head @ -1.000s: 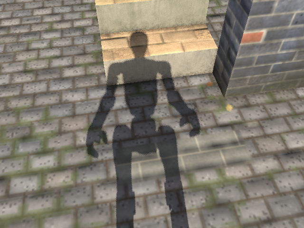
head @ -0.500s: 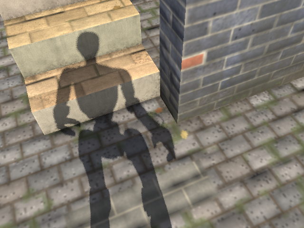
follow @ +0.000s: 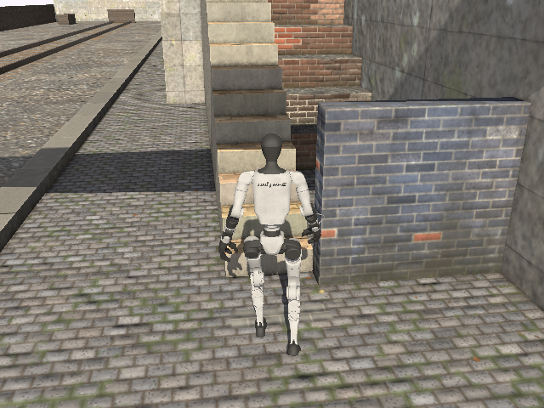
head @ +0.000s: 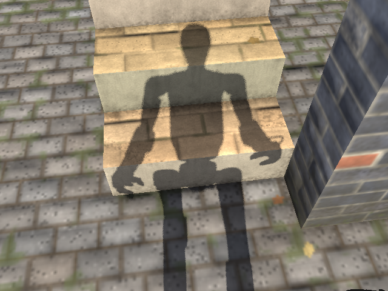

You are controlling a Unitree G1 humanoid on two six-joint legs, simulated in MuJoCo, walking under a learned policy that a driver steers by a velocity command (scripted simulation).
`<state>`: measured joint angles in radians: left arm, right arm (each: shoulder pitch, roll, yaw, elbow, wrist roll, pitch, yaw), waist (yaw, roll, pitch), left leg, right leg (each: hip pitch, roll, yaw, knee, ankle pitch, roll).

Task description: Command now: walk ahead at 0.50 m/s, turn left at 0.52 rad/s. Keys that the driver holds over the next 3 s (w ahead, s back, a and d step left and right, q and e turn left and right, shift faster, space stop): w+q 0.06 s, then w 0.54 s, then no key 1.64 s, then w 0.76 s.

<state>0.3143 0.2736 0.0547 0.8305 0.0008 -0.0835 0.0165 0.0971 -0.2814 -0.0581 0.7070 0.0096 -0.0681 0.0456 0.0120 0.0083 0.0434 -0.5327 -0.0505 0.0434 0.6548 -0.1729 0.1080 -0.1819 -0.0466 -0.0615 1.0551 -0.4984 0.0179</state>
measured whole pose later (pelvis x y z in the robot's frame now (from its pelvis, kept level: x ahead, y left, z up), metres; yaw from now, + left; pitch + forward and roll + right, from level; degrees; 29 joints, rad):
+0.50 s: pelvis +0.28 -0.02 +0.02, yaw +8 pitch +1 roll +1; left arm 0.23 0.25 0.03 0.76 0.04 -0.08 0.00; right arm 0.34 -0.28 -0.04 0.83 -0.01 -0.06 0.02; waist -0.01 0.03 0.03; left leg -0.25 -0.09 -0.09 0.95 -0.40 0.10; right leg -0.33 0.01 -0.06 0.50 -0.18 -0.05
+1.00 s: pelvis +0.45 +0.03 +0.02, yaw +8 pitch -1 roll +0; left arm 0.25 0.22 0.02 0.94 0.01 0.00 0.02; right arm 0.19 -0.16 0.03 0.86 -0.02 -0.04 -0.02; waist 0.02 -0.02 0.08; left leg -0.31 -0.05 0.05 0.44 -0.11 0.08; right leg -0.23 0.00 0.03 0.74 -0.51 0.00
